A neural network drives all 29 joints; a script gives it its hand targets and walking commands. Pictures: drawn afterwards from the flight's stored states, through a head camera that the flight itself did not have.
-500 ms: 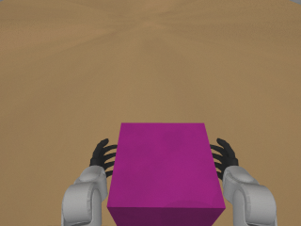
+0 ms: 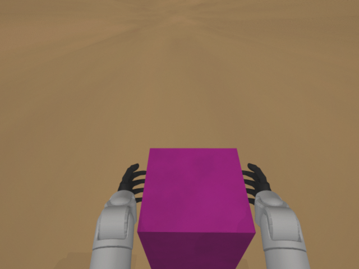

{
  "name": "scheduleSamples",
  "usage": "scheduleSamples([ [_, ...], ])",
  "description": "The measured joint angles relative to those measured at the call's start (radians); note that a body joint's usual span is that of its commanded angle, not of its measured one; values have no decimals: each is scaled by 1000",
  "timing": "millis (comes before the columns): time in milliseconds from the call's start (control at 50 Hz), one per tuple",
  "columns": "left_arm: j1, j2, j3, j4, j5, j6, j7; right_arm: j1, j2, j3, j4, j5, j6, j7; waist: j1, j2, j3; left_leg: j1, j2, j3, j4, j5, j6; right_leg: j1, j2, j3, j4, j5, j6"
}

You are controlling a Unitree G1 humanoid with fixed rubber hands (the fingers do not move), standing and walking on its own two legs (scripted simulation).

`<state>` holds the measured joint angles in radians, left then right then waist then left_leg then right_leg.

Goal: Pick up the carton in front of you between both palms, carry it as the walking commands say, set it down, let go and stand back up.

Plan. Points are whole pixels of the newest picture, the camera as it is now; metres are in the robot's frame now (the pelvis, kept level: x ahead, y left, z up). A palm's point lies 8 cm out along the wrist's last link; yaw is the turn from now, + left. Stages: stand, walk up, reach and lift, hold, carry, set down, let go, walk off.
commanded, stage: carry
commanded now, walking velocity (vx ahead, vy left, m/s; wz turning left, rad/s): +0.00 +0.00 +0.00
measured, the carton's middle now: (192, 211) +0.27 +0.00 -0.05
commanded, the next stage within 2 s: hold in 0.58 s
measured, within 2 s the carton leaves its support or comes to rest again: neither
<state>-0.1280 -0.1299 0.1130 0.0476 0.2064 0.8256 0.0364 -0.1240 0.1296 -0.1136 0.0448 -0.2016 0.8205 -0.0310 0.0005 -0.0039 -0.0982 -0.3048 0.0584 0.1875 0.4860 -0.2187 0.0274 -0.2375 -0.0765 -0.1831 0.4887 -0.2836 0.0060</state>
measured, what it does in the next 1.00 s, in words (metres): stands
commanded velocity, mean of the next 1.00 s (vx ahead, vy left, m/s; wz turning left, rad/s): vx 0.00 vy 0.00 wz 0.00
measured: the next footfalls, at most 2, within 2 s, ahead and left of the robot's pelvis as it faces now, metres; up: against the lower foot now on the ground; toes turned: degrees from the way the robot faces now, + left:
none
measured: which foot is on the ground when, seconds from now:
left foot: down 0.00-1.00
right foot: down 0.00-1.00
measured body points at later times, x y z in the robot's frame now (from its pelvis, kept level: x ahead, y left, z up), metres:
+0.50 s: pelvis +0.00 +0.00 +0.00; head -0.01 +0.00 +0.45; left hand +0.29 +0.15 +0.03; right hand +0.29 -0.15 +0.03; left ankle +0.02 +0.10 -0.74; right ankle -0.02 -0.11 -0.74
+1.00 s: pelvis -0.03 -0.01 +0.00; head -0.07 -0.01 +0.45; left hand +0.26 +0.15 +0.04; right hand +0.27 -0.15 +0.04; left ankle +0.02 +0.11 -0.74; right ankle -0.02 -0.13 -0.74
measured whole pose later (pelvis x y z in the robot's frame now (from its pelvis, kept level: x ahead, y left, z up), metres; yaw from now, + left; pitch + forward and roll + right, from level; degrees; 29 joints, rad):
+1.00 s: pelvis -0.03 -0.01 +0.00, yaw +2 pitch -8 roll +0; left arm -0.23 -0.14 0.18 0.19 0.27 0.74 0.02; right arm -0.24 0.15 -0.20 0.23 -0.26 0.71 0.00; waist 0.00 -0.02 0.05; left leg -0.11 0.00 0.00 0.38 -0.13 0.00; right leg -0.04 0.01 0.02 0.41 -0.23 -0.01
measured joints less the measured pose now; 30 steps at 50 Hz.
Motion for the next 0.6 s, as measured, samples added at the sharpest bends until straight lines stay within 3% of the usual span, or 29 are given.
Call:
scheduleSamples([
  [100,-43,-5,34,111,19,-104,-4,-43,5,-34,111,-20,-105,5,-1,1,13,-8,1,-1,2,5,1,-8,0,0,3,4,-1],
  [180,-59,-7,47,127,20,-145,-5,-60,7,-45,130,-22,-146,5,-2,2,24,-14,2,-2,4,8,1,-14,1,0,5,6,-2],
  [320,-54,-7,37,61,8,-110,-3,-57,7,-35,66,-7,-112,2,-2,2,22,-20,3,-4,12,3,-1,-20,1,0,13,1,-2],
  [600,-56,-8,39,72,18,-87,-7,-59,8,-37,76,-21,-88,8,-3,0,35,10,-2,-17,3,20,-1,10,9,19,4,27,-6],
])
